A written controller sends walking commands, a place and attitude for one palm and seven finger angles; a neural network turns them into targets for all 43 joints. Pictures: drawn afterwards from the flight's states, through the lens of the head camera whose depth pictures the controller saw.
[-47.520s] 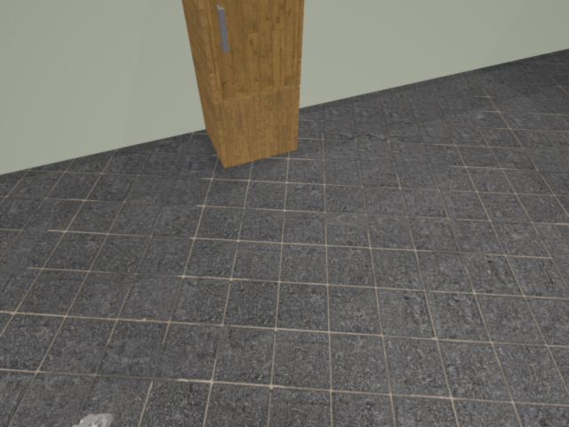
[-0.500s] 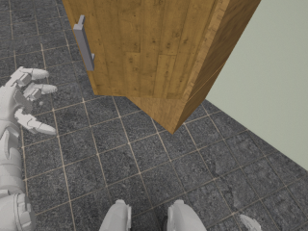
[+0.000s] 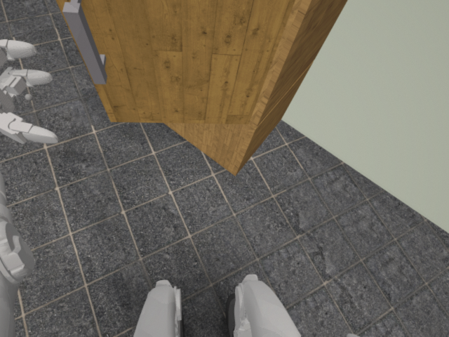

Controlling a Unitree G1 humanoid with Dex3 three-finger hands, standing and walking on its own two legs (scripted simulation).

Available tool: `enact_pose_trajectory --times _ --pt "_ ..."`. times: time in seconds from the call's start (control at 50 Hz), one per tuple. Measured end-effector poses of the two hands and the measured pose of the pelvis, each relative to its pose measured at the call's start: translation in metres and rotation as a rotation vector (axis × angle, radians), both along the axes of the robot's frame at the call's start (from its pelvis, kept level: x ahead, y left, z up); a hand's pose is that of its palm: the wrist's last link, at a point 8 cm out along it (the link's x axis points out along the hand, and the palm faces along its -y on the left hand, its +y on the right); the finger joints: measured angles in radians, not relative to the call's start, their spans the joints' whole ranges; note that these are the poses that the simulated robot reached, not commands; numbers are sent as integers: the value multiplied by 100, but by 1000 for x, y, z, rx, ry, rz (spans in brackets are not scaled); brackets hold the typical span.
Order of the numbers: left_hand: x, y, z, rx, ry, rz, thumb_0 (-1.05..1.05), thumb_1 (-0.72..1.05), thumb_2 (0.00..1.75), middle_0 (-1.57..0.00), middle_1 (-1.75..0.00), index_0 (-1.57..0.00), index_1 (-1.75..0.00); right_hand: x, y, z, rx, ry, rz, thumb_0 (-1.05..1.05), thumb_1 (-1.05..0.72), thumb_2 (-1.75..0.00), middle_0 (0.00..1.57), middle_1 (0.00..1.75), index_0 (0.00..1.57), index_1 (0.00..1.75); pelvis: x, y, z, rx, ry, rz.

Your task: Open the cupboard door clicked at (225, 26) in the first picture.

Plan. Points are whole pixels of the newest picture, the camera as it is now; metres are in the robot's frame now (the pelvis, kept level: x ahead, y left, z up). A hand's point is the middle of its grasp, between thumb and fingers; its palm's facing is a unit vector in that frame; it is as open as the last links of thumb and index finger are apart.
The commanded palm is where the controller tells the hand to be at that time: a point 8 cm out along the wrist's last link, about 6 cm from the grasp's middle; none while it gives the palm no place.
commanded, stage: move the hooked fingers beside the handle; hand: left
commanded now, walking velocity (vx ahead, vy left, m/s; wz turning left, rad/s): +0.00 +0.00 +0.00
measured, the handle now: (90, 39) +0.62 +0.22 +0.06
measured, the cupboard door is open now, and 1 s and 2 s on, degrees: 41 41 41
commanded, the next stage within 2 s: slide the fingers in behind the handle in 1.22 s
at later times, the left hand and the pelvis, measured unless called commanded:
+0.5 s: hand (37, 58) +0.56 +0.29 +0.07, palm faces +0.01 -1.00 -0.02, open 14.0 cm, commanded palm +0.56 +0.31 +0.06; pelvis +0.00 +0.01 -0.02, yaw -2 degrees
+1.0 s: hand (43, 58) +0.56 +0.29 +0.06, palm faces +0.01 -1.00 -0.02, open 14.0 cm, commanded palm +0.56 +0.31 +0.06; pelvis +0.01 +0.01 +0.00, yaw -2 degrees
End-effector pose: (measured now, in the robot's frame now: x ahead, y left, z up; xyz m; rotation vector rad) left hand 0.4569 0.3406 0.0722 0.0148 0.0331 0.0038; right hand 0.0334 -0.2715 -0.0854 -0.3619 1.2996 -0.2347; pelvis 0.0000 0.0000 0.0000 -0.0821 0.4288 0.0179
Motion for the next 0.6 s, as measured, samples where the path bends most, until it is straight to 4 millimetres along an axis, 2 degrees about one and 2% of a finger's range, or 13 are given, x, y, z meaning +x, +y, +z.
enact_pose_trajectory --times 0.46,0.6 --pt "76 8 0 3 19 7 -1 -50 30 -30 -120 -30 -120 -54 11 -3 -34 178 -78 0 -90 -90 21 30 20 30 -3 4 -19 -39 105 -8" --pt "87 12 -10 13 31 12 -1 -50 30 -30 -120 -30 -120 -65 23 -2 -21 221 -112 0 -90 -90 21 30 20 30 0 9 -21 -47 127 -19"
